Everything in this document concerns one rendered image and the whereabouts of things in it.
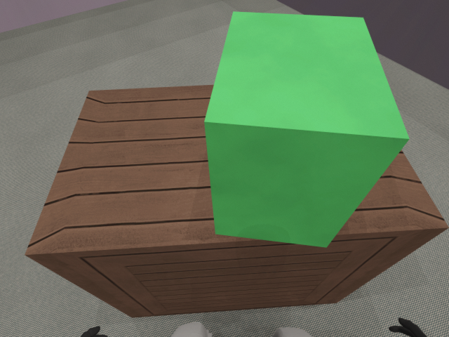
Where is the carton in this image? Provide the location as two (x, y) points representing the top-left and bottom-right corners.
(204, 11), (409, 248)

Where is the left robot thigh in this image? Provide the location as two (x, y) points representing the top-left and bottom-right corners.
(171, 323), (213, 337)

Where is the pedestal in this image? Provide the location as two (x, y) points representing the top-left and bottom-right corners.
(25, 85), (449, 318)

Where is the robot right hand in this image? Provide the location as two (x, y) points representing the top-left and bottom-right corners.
(389, 317), (427, 337)

